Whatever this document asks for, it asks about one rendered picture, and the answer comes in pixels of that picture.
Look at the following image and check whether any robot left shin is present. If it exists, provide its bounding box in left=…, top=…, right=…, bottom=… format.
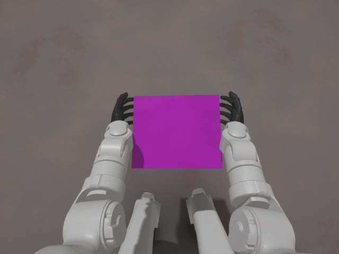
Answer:
left=134, top=193, right=155, bottom=208

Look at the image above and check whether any robot left thigh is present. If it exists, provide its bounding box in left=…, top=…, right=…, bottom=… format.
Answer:
left=118, top=197, right=161, bottom=254

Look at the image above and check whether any robot left forearm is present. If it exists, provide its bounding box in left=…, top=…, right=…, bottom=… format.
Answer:
left=63, top=121, right=133, bottom=240

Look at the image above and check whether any carton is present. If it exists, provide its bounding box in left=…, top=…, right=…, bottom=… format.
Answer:
left=132, top=95, right=222, bottom=168

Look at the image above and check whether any robot left hand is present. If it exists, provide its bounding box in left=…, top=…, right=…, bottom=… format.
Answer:
left=111, top=92, right=134, bottom=125

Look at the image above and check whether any robot right upper arm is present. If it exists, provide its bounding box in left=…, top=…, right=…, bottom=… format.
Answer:
left=228, top=206, right=312, bottom=254

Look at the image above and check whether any robot left upper arm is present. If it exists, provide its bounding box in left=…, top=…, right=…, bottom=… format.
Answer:
left=34, top=199, right=127, bottom=254

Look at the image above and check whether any robot right forearm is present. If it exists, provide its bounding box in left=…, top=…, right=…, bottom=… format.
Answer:
left=219, top=121, right=296, bottom=245

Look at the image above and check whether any robot right hand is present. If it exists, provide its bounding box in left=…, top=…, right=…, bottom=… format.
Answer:
left=219, top=91, right=244, bottom=125

